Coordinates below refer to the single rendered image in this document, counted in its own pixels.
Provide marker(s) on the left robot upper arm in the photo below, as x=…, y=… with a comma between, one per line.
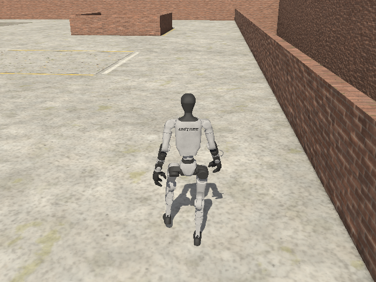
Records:
x=170, y=124

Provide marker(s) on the robot right hand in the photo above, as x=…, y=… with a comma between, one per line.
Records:
x=213, y=164

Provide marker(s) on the robot right shin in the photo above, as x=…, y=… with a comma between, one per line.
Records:
x=199, y=219

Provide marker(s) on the robot left thigh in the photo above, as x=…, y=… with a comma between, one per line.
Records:
x=173, y=172

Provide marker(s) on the robot left forearm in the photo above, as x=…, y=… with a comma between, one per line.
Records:
x=160, y=160

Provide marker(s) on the robot right forearm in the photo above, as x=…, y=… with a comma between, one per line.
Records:
x=215, y=154

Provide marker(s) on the right robot upper arm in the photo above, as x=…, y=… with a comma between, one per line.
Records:
x=206, y=124

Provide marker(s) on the robot left hand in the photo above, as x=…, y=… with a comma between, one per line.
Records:
x=156, y=177

